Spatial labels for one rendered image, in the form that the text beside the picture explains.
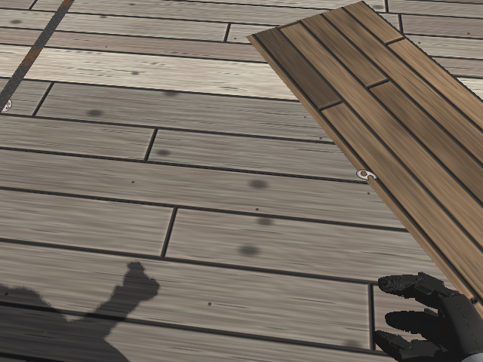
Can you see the robot right hand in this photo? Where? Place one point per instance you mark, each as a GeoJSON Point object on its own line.
{"type": "Point", "coordinates": [453, 334]}

